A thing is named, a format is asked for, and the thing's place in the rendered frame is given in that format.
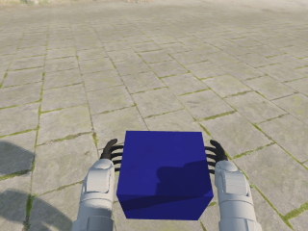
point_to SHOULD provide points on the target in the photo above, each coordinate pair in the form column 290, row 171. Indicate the right robot hand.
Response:
column 220, row 154

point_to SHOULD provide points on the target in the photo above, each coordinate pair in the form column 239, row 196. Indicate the right robot forearm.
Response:
column 235, row 202

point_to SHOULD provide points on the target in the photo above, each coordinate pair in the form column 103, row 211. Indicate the left robot hand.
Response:
column 107, row 152

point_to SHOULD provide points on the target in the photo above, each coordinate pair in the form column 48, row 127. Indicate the left robot forearm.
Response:
column 96, row 199

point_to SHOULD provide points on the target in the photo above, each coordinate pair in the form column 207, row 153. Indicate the carton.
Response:
column 164, row 175

